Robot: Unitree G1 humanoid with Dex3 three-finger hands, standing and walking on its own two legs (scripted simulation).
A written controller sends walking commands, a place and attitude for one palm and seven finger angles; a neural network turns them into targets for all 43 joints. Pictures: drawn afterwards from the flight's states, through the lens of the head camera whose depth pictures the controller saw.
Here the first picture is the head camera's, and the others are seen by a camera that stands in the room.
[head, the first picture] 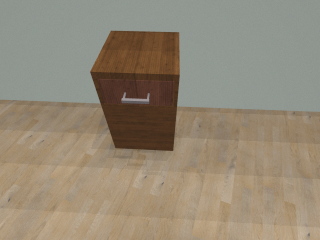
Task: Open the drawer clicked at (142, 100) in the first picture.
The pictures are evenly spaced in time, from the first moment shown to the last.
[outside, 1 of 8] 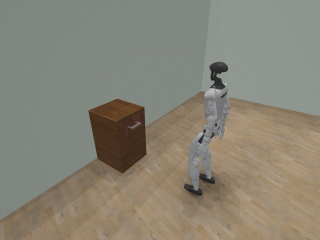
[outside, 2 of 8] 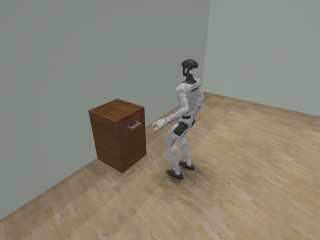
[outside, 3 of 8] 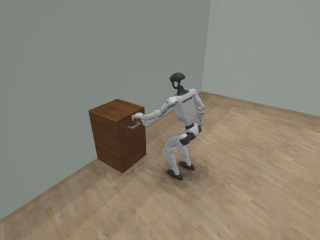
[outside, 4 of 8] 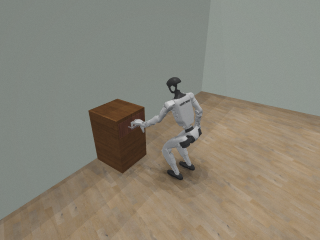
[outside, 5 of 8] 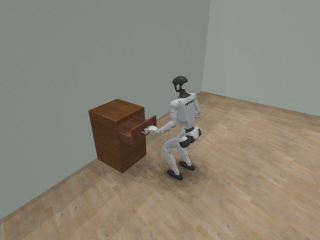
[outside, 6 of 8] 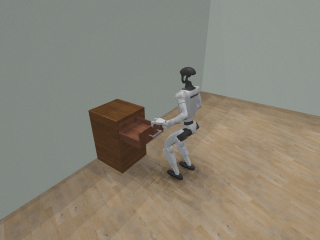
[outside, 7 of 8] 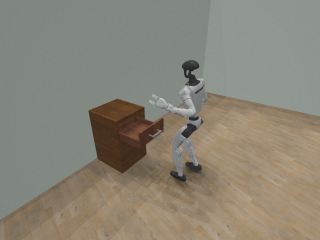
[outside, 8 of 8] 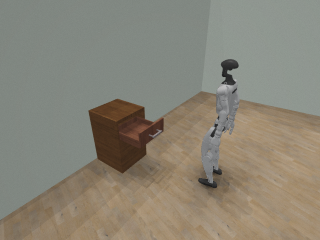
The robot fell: no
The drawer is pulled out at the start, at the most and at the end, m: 0.00 0.30 0.29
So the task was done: yes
